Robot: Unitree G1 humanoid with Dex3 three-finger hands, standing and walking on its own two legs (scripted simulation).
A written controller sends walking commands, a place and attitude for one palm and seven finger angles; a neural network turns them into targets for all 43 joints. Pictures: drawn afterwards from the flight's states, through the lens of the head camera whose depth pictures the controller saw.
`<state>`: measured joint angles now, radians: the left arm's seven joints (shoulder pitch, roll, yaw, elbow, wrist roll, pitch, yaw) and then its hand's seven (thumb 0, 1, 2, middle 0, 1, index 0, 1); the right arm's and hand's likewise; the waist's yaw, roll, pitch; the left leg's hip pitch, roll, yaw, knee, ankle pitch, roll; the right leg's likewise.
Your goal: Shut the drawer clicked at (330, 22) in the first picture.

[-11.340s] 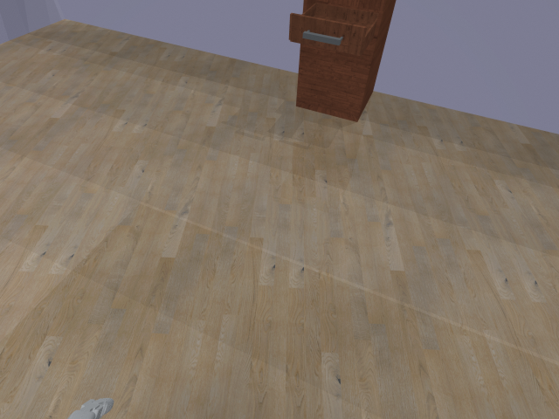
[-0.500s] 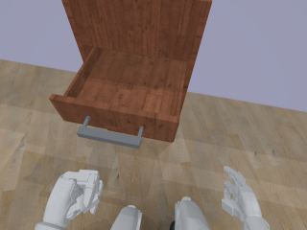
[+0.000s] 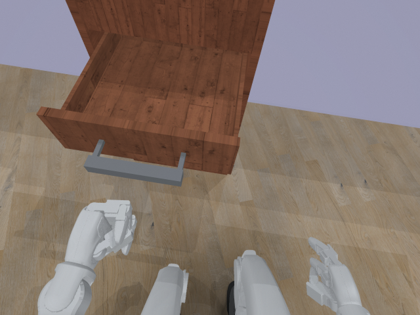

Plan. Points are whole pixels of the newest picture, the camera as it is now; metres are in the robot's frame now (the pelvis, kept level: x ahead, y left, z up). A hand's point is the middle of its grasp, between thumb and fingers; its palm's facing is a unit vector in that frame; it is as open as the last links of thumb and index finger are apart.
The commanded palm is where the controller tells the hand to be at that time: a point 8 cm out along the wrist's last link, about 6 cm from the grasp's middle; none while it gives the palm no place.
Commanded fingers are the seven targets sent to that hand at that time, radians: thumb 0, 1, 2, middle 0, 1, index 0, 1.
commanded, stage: bring the fist close to the handle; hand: left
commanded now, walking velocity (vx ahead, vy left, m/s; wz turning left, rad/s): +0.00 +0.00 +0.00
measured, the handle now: (138, 160) +0.41 +0.16 -0.01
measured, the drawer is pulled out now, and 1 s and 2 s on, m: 0.26 0.26 0.18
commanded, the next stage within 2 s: push the drawer shut in 0.80 s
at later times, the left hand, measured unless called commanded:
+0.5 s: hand (144, 215) +0.30 +0.13 -0.02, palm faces -0.17 -0.98 -0.02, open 3.3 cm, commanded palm +0.29 +0.18 -0.01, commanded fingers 0.00 0.90 0.90 -1.40 -1.60 -1.40 -1.60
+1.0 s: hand (140, 214) +0.30 +0.14 -0.02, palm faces -0.17 -0.99 -0.02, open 3.3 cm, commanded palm +0.30 +0.19 -0.01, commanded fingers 0.00 0.90 0.90 -1.40 -1.60 -1.40 -1.60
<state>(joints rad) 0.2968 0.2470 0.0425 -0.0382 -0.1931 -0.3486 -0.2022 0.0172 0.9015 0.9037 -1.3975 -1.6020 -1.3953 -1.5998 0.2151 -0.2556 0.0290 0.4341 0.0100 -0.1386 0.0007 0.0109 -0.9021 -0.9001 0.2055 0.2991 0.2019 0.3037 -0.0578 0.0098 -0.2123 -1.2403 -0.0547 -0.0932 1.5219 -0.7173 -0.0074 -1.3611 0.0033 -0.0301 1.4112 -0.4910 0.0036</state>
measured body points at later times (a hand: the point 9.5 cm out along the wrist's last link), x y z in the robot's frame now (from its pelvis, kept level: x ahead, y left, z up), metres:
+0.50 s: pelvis +0.00 +0.00 -0.03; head +0.14 +0.03 +0.39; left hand +0.30 +0.19 -0.02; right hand +0.20 -0.22 -0.12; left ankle +0.00 +0.12 -0.57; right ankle +0.09 -0.13 -0.57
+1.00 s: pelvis -0.01 +0.00 -0.03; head +0.13 +0.03 +0.40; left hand +0.30 +0.19 -0.01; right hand +0.19 -0.23 -0.12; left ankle +0.00 +0.12 -0.57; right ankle +0.09 -0.13 -0.57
